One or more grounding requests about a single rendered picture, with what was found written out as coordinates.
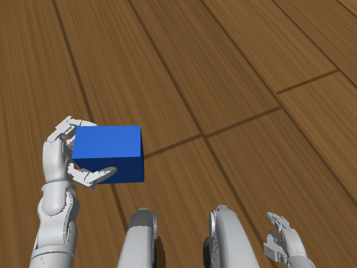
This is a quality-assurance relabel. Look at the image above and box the carton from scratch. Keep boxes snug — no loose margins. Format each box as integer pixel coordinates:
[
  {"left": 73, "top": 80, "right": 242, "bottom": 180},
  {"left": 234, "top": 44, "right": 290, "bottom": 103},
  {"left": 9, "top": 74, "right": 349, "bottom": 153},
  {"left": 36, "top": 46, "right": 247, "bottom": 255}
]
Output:
[{"left": 72, "top": 126, "right": 144, "bottom": 184}]

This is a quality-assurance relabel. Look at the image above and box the right robot arm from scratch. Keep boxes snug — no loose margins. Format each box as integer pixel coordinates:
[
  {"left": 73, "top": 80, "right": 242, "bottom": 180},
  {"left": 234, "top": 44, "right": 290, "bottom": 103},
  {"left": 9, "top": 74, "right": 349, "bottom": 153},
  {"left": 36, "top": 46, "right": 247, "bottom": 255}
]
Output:
[{"left": 287, "top": 255, "right": 316, "bottom": 268}]

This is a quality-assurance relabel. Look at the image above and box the right robot hand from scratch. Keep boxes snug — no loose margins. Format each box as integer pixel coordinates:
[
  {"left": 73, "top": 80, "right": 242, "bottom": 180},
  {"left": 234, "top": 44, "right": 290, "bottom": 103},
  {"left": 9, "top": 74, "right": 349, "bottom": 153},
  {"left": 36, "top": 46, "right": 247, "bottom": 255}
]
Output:
[{"left": 263, "top": 212, "right": 307, "bottom": 266}]

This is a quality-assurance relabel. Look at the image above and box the left robot hand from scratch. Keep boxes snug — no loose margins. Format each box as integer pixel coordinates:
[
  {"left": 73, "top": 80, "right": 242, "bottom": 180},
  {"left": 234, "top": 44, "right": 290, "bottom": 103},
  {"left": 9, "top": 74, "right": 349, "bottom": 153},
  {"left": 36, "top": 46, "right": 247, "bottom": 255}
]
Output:
[{"left": 42, "top": 116, "right": 117, "bottom": 190}]

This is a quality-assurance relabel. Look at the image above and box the left robot arm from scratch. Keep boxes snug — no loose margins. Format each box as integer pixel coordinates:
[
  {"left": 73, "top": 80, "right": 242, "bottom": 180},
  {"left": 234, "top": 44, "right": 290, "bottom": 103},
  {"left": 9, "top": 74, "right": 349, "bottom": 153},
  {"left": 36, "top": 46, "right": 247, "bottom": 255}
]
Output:
[{"left": 29, "top": 180, "right": 80, "bottom": 268}]

